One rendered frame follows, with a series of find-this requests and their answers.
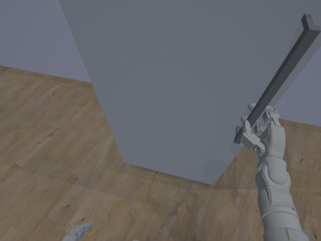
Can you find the right robot forearm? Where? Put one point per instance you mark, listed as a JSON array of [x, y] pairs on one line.
[[280, 220]]

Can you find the robot left hand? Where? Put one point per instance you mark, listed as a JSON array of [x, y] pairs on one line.
[[78, 232]]

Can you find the robot right hand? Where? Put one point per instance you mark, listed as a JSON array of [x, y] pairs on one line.
[[272, 135]]

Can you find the fridge door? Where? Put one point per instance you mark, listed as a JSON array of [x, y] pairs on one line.
[[174, 77]]

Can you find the handle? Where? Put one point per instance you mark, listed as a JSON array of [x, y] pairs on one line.
[[309, 34]]

